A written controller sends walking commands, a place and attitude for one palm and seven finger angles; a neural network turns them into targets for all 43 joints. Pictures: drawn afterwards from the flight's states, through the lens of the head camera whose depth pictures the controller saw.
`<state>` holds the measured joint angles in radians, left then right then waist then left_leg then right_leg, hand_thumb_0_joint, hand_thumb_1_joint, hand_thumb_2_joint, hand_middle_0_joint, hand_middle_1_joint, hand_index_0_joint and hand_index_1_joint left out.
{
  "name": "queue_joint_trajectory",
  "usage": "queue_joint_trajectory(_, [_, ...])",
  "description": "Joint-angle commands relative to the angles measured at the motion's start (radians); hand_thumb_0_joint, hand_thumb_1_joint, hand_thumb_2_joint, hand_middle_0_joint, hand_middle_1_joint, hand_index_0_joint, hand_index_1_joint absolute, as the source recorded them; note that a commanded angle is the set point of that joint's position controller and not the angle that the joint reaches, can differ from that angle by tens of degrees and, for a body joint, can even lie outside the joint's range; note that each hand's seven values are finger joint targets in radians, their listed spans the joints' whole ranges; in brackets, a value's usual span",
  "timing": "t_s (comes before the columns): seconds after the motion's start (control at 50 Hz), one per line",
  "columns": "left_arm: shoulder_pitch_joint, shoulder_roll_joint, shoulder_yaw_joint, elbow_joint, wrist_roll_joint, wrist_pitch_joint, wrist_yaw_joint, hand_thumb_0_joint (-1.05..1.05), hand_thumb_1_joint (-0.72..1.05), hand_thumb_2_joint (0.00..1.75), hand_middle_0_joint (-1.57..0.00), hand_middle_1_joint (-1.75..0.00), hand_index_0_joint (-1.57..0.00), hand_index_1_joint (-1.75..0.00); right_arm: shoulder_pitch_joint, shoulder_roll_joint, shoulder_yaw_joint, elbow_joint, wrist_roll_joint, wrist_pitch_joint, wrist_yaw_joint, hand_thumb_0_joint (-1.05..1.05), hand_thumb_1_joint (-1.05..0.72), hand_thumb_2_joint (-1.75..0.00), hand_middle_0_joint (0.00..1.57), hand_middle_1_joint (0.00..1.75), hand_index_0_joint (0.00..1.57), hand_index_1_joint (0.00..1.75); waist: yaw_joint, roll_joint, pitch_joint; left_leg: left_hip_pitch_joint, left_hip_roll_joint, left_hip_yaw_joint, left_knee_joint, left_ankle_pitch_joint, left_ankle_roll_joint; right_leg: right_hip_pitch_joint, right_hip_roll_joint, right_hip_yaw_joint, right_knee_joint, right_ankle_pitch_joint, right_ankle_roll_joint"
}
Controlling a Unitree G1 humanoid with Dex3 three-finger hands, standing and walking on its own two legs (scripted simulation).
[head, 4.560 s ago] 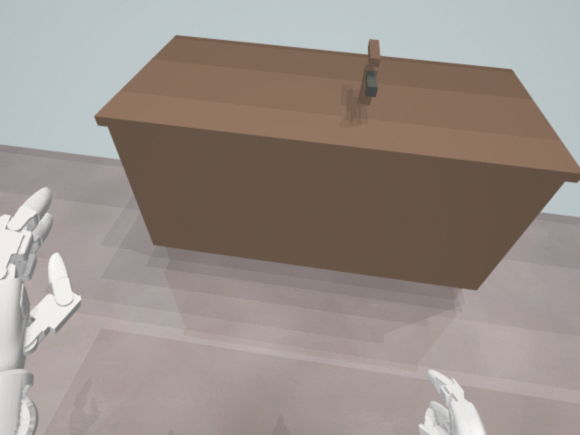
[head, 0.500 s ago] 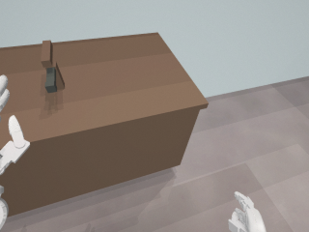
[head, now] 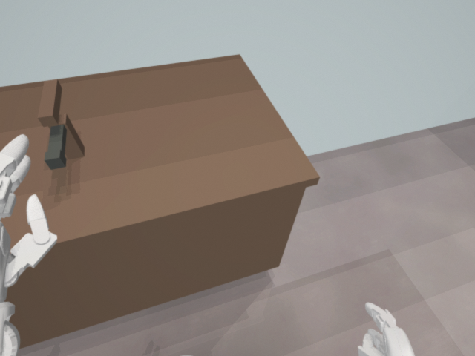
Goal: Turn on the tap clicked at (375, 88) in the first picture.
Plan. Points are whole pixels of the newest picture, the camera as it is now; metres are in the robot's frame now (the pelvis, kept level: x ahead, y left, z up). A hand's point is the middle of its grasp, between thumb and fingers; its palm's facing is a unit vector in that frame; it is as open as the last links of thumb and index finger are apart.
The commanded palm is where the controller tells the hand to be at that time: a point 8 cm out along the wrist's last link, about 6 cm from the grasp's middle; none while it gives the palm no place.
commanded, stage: come to a stop and stand still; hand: left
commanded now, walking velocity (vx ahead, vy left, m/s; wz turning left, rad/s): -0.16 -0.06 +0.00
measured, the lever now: (55, 159) +0.46 +0.40 +0.04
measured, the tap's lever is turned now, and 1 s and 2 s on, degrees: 0 0 0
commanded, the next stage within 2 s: look again from close up in 1.58 s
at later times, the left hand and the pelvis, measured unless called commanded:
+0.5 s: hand (64, 249) +0.21 +0.22 +0.16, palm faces +0.39 -0.84 -0.38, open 7.4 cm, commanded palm +0.16 +0.26 +0.18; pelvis +0.00 -0.02 +0.00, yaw +0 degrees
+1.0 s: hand (25, 225) +0.22 +0.26 +0.18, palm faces +0.38 -0.84 -0.40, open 7.4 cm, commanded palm +0.16 +0.28 +0.18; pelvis -0.01 +0.01 +0.01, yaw -3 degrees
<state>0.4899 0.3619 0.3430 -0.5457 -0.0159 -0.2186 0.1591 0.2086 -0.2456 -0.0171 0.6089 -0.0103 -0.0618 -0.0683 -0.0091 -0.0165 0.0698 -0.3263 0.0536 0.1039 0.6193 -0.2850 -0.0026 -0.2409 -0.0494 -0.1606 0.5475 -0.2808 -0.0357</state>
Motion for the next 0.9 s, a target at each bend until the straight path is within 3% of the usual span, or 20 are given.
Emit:
queue_joint_trajectory(0.0, [-0.093,0.186,0.138,-0.237,-0.019,-0.07,0.037,0.0,0.9,0.9,-0.2,-0.3,-0.2,-0.3,-0.075,-0.085,-0.039,-0.18,0.014,-0.044,-0.012,0.0,-0.9,-0.9,0.2,0.3,0.2,0.3,0.014,0.178,-0.201,0.218,0.153,-0.198,-0.236,0.339,0.067,-0.014,-0.044,0.118,0.07,0.076,0.017])
queue_joint_trajectory(0.02, [-0.081,0.186,0.133,-0.18,-0.024,-0.07,0.027,0.0,0.9,0.9,-0.2,-0.3,-0.2,-0.3,-0.065,-0.082,-0.037,-0.177,0.02,-0.044,-0.011,0.0,-0.9,-0.9,0.2,0.3,0.2,0.3,0.018,0.226,-0.178,0.241,0.255,-0.324,-0.27,0.449,0.113,-0.112,0.004,0.091,0.142,-0.169,0.041])
queue_joint_trajectory(0.04, [-0.076,0.181,0.13,-0.156,-0.021,-0.07,0.019,0.0,0.9,0.9,-0.2,-0.3,-0.2,-0.3,-0.072,-0.061,-0.023,-0.169,0.002,-0.048,-0.009,0.0,-0.9,-0.9,0.2,0.3,0.2,0.3,0.006,0.303,-0.139,0.198,0.299,-0.402,-0.325,0.494,0.151,-0.151,0.025,0.112,0.245,-0.273,0.047])
queue_joint_trajectory(0.06, [-0.097,0.178,0.122,-0.155,-0.013,-0.073,0.015,0.0,0.9,0.9,-0.2,-0.3,-0.2,-0.3,-0.077,-0.061,-0.021,-0.161,-0.004,-0.055,-0.004,0.0,-0.9,-0.9,0.2,0.3,0.2,0.3,0.01,0.286,-0.116,0.171,0.3,-0.379,-0.313,0.551,0.154,-0.142,0.01,0.14,0.252,-0.249,0.042])
queue_joint_trajectory(0.1, [-0.086,0.158,0.099,-0.164,-0.011,-0.064,0.012,0.0,0.9,0.9,-0.2,-0.3,-0.2,-0.3,-0.05,-0.07,-0.025,-0.15,0.003,-0.072,0.009,0.0,-0.9,-0.9,0.2,0.3,0.2,0.3,0.007,0.238,-0.155,0.244,0.245,-0.243,-0.23,0.707,0.118,-0.118,0.026,0.121,0.128,-0.143,0.045])
queue_joint_trajectory(0.14, [-0.06,0.153,0.09,-0.196,-0.013,-0.051,0.008,0.0,0.9,0.9,-0.2,-0.3,-0.2,-0.3,-0.049,-0.073,-0.024,-0.156,0.004,-0.086,0.018,0.0,-0.9,-0.9,0.2,0.3,0.2,0.3,0.003,0.234,-0.195,0.265,0.219,-0.182,-0.208,0.728,0.079,-0.057,0.044,0.103,0.027,-0.082,0.045])
queue_joint_trajectory(0.2, [-0.041,0.166,0.107,-0.181,-0.017,-0.035,0.009,0.0,0.9,0.9,-0.2,-0.3,-0.2,-0.3,-0.065,-0.071,-0.014,-0.162,0.005,-0.087,0.018,0.0,-0.9,-0.9,0.2,0.3,0.2,0.3,0.008,0.207,-0.188,0.142,0.2,-0.142,-0.201,0.514,0.053,0.093,0.034,0.112,-0.109,0.064,0.047])
queue_joint_trajectory(0.26, [-0.039,0.158,0.113,-0.127,-0.03,-0.012,0.006,0.0,0.9,0.9,-0.2,-0.3,-0.2,-0.3,-0.08,-0.054,-0.005,-0.169,0.013,-0.078,0.009,0.0,-0.9,-0.9,0.2,0.3,0.2,0.3,0.009,0.029,-0.177,0.023,0.077,-0.063,-0.14,0.137,-0.013,0.133,-0.035,0.239,-0.154,0.314,0.018])
queue_joint_trajectory(0.32, [-0.081,0.178,0.114,-0.125,-0.038,0.004,0.011,0.0,0.9,0.9,-0.2,-0.3,-0.2,-0.3,-0.072,-0.037,-0.001,-0.154,0.01,-0.064,0.008,0.0,-0.9,-0.9,0.2,0.3,0.2,0.3,0.0,-0.087,-0.163,0.043,-0.014,-0.069,0.009,-0.037,-0.025,0.026,-0.16,0.382,-0.263,0.279,-0.052])
queue_joint_trajectory(0.36, [-0.102,0.171,0.105,-0.108,-0.036,0.008,0.014,0.0,0.9,0.9,-0.2,-0.3,-0.2,-0.3,-0.085,-0.03,0.011,-0.144,0.01,-0.058,0.002,0.0,-0.9,-0.9,0.2,0.3,0.2,0.3,0.001,-0.108,-0.152,0.032,-0.023,-0.112,0.014,-0.045,-0.015,0.03,-0.163,0.359,-0.265,0.199,-0.063])
queue_joint_trajectory(0.44, [-0.156,0.17,0.084,-0.129,-0.031,-0.001,0.013,0.0,0.9,0.9,-0.2,-0.3,-0.2,-0.3,-0.107,-0.056,0.006,-0.14,0.008,-0.052,-0.012,0.0,-0.9,-0.9,0.2,0.3,0.2,0.3,0.01,-0.018,-0.135,0.122,0.015,-0.139,-0.179,0.122,0.005,0.013,-0.074,0.278,-0.241,0.028,-0.006])
queue_joint_trajectory(0.48, [-0.136,0.16,0.074,-0.127,-0.025,-0.006,0.011,0.0,0.9,0.9,-0.2,-0.3,-0.2,-0.3,-0.115,-0.061,0.012,-0.146,0.004,-0.05,-0.017,0.0,-0.9,-0.9,0.2,0.3,0.2,0.3,0.018,0.113,-0.112,0.071,0.061,-0.191,-0.271,0.076,0.026,0.034,-0.011,0.238,-0.224,-0.033,0.025])
queue_joint_trajectory(0.52, [-0.157,0.163,0.077,-0.135,-0.018,-0.014,0.011,0.0,0.9,0.9,-0.2,-0.3,-0.2,-0.3,-0.125,-0.061,0.012,-0.151,0.002,-0.053,-0.019,0.0,-0.9,-0.9,0.2,0.3,0.2,0.3,0.02,0.141,-0.099,-0.017,0.073,-0.206,-0.32,0.011,0.03,0.104,0.013,0.214,-0.199,-0.005,0.033])
queue_joint_trajectory(0.6, [-0.095,0.147,0.069,-0.078,-0.017,-0.012,0.015,0.0,0.9,0.9,-0.2,-0.3,-0.2,-0.3,-0.088,-0.07,-0.002,-0.146,0.007,-0.063,-0.01,0.0,-0.9,-0.9,0.2,0.3,0.2,0.3,0.016,0.051,-0.12,-0.013,0.022,-0.156,-0.257,-0.018,0.015,0.118,-0.016,0.262,-0.264,-0.009,0.025])
queue_joint_trajectory(0.76, [-0.067,0.174,0.09,-0.114,-0.024,-0.005,0.019,0.0,0.9,0.9,-0.2,-0.3,-0.2,-0.3,-0.087,-0.071,-0.005,-0.15,0.005,-0.062,-0.009,0.0,-0.9,-0.9,0.2,0.3,0.2,0.3,0.011,0.051,-0.129,0.032,0.012,-0.149,-0.243,0.03,0.007,0.085,-0.016,0.254,-0.292,-0.024,0.023])
queue_joint_trajectory(0.78, [-1.126,0.993,0.679,-0.396,0.104,-0.104,-0.005,0.0,0.9,0.9,-0.2,-0.3,-0.2,-0.3,0.054,-0.105,-0.035,-0.151,-0.005,-0.111,-0.009,0.0,-0.9,-0.9,0.2,0.3,0.2,0.3,0.032,-0.134,0.036,-0.025,-0.008,-0.071,-0.088,0.087,0.019,-0.095,-0.05,0.279,-0.39,0.162,0.175])
queue_joint_trajectory(0.8, [-0.591,0.42,0.3,0.163,0.019,-0.075,-0.044,0.0,0.9,0.9,-0.2,-0.3,-0.2,-0.3,-0.017,0.004,0.009,-0.099,0.008,-0.105,-0.003,0.0,-0.9,-0.9,0.2,0.3,0.2,0.3,0.021,-0.091,-0.226,0.078,-0.07,-0.081,-0.082,0.108,0.041,0.02,-0.123,0.267,-0.283,0.08,0.05])
queue_joint_trajectory(0.82, [-0.393,0.242,0.212,0.204,-0.029,-0.058,-0.053,0.0,0.9,0.9,-0.2,-0.3,-0.2,-0.3,-0.071,-0.039,-0.026,-0.17,0.039,-0.116,0.015,0.0,-0.9,-0.9,0.2,0.3,0.2,0.3,0.064,0.11,-0.218,0.138,-0.055,-0.095,-0.143,0.115,0.016,0.043,-0.101,0.374,-0.255,0.108,-0.001])
queue_joint_trajectory(0.84, [-0.308,0.202,0.136,0.167,-0.033,-0.092,-0.071,0.0,0.9,0.9,-0.2,-0.3,-0.2,-0.3,-0.033,-0.068,-0.023,-0.174,0.026,-0.124,0.023,0.0,-0.9,-0.9,0.2,0.3,0.2,0.3,0.063,0.14,-0.214,0.096,-0.044,-0.084,-0.134,0.055,0.016,0.061,-0.102,0.352,-0.265,0.067,0.021])
queue_joint_trajectory(0.88, [-0.145,0.15,0.072,0.061,-0.052,-0.101,-0.075,0.0,0.9,0.9,-0.2,-0.3,-0.2,-0.3,-0.046,-0.073,-0.019,-0.177,0.033,-0.131,0.05,0.0,-0.9,-0.9,0.2,0.3,0.2,0.3,0.073,0.061,-0.159,0.064,-0.051,-0.093,-0.176,-0.017,0.023,0.069,-0.085,0.333,-0.307,-0.067,0.044])
